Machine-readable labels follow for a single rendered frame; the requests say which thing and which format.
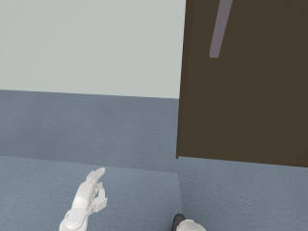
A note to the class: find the wardrobe door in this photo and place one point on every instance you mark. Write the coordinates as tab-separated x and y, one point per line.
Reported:
251	103
303	157

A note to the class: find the handle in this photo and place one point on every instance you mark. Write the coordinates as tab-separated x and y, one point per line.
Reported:
224	8

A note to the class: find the right robot thigh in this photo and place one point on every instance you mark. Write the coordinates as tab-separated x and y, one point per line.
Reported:
190	226

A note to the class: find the left robot forearm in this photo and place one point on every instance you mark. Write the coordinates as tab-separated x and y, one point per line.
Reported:
76	219

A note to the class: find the left robot hand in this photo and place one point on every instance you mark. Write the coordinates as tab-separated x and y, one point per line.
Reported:
85	196

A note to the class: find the robot right foot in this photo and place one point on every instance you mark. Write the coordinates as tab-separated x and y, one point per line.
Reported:
176	221

